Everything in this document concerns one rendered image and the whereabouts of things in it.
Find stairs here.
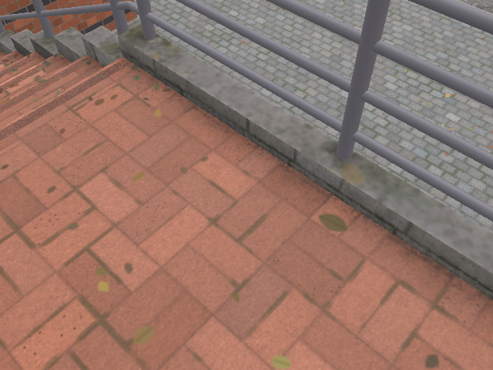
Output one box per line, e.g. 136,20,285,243
0,49,105,127

